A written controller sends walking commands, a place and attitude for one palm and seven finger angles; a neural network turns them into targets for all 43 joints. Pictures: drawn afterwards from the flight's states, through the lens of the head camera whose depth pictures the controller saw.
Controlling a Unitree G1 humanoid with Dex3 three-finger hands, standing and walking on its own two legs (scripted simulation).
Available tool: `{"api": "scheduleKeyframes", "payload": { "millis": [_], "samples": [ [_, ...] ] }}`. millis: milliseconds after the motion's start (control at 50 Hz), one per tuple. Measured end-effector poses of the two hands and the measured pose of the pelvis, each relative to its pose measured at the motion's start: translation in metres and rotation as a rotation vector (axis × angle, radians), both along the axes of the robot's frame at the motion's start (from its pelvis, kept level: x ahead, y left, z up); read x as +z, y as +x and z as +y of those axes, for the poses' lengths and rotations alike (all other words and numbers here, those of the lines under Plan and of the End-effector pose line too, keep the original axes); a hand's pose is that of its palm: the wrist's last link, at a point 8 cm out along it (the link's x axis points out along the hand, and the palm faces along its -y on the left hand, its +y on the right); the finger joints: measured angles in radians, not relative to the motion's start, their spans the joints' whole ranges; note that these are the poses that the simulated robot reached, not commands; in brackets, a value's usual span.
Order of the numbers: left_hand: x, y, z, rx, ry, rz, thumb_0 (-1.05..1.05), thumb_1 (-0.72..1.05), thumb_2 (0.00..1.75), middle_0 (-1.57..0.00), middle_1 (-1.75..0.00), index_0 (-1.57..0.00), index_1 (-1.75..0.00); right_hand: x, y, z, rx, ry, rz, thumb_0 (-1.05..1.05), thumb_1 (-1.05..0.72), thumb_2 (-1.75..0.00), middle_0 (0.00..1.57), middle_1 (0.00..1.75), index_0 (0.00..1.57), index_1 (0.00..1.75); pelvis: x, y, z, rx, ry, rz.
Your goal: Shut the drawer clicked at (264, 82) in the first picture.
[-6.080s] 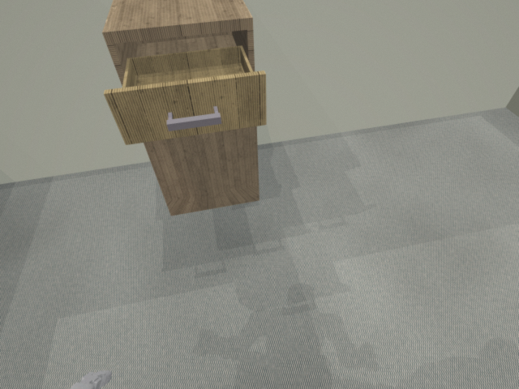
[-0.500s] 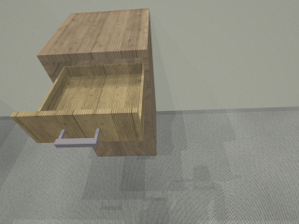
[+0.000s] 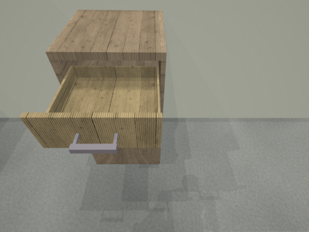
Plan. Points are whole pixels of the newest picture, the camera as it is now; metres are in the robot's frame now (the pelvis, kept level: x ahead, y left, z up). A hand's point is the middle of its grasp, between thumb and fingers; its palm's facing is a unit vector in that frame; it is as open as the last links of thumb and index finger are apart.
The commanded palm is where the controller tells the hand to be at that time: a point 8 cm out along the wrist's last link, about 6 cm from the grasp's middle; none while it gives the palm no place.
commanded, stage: come to a stop and stand still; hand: left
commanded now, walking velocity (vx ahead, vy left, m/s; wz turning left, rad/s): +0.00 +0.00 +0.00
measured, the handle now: (95, 142) +0.36 +0.22 -0.01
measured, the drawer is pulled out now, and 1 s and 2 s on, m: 0.30 0.30 0.30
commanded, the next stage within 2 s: look again from close up in 0.10 s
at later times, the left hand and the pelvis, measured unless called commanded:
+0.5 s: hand out of the picture +0.00 +0.19 -0.18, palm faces +0.02 -0.98 -0.21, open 7.4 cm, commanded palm none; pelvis -0.02 +0.01 +0.00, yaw +0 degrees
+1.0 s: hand out of the picture -0.05 +0.17 -0.18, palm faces +0.09 -0.98 -0.15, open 7.4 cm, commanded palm none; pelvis -0.02 +0.01 -0.01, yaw +2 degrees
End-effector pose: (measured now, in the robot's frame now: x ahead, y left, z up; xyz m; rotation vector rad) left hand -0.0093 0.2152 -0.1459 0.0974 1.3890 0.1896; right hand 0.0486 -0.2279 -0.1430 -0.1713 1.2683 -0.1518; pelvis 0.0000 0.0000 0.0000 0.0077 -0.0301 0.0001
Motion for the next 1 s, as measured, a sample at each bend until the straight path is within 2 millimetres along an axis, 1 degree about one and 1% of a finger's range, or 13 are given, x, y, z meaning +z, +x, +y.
{"api": "scheduleKeyframes", "payload": {
  "millis": [60,180,240,340,420,540,640,800,880,1000],
  "samples": [
    [0.002,0.007,0.004,-0.019,0.009,-0.003,0.01,0.92,0.90,-0.20,-0.30,-0.20,-0.30,0.001,-0.013,0.000,-0.015,0.001,0.028,0.00,-0.95,-0.90,0.20,0.30,0.21,0.30,0.002,0.000,0.001,-0.003,-0.002,0.001],
    [0.002,0.016,0.008,-0.032,0.009,-0.011,0.01,0.92,0.90,-0.20,-0.30,-0.20,-0.30,0.001,-0.047,0.006,-0.029,0.012,0.121,0.00,-0.93,-0.90,0.20,0.30,0.20,0.30,0.004,0.001,0.001,-0.003,-0.005,0.002],
    [0.000,0.015,0.009,-0.055,0.021,-0.015,0.01,0.92,0.90,-0.20,-0.30,-0.20,-0.30,0.000,-0.060,0.010,-0.031,0.026,0.149,0.00,-0.92,-0.90,0.20,0.30,0.20,0.30,0.002,-0.002,0.002,-0.004,-0.012,0.010],
    [0.000,0.009,0.013,-0.080,0.028,-0.014,0.01,0.92,0.90,-0.20,-0.30,-0.20,-0.30,-0.007,-0.073,0.017,-0.037,0.041,0.133,0.00,-0.91,-0.90,0.20,0.30,0.20,0.30,-0.003,-0.009,0.007,0.000,-0.014,0.001],
    [0.000,0.006,0.018,-0.072,0.032,-0.032,0.01,0.91,0.90,-0.20,-0.30,-0.20,-0.30,-0.011,-0.077,0.023,-0.035,0.056,0.122,0.00,-0.91,-0.90,0.20,0.30,0.20,0.30,-0.005,-0.012,0.010,0.003,-0.012,-0.013],
    [0.000,0.002,0.018,-0.063,0.026,-0.057,0.01,0.91,0.90,-0.20,-0.30,-0.20,-0.30,-0.010,-0.075,0.029,-0.020,0.065,0.096,0.00,-0.91,-0.90,0.20,0.30,0.20,0.30,-0.004,-0.018,0.012,0.002,-0.008,-0.019],
    [0.000,-0.010,0.016,-0.054,0.015,-0.049,0.01,0.92,0.90,-0.20,-0.30,-0.20,-0.30,-0.007,-0.077,0.026,-0.019,0.054,0.091,0.01,-0.91,-0.90,0.20,0.30,0.20,0.30,-0.003,-0.023,0.012,-0.001,-0.006,-0.020],
    [-0.004,-0.033,0.006,-0.040,-0.018,-0.003,0.01,0.91,0.90,-0.20,-0.30,-0.19,-0.30,-0.003,-0.082,0.023,-0.018,0.040,0.101,0.00,-0.91,-0.90,0.20,0.30,0.20,0.30,-0.001,-0.029,0.012,-0.001,-0.005,-0.017],
    [-0.005,-0.043,0.002,-0.026,-0.031,0.022,0.01,0.91,0.90,-0.20,-0.30,-0.20,-0.30,-0.003,-0.085,0.022,-0.014,0.039,0.125,0.00,-0.91,-0.90,0.20,0.30,0.20,0.30,-0.002,-0.027,0.011,0.010,-0.008,-0.011],
    [-0.008,-0.051,0.001,0.022,-0.036,0.047,0.01,0.91,0.90,-0.20,-0.30,-0.20,-0.30,-0.005,-0.083,0.019,-0.001,0.033,0.174,0.00,-0.90,-0.90,0.20,0.30,0.20,0.30,-0.005,-0.016,0.009,0.037,-0.019,0.009]
  ]
}}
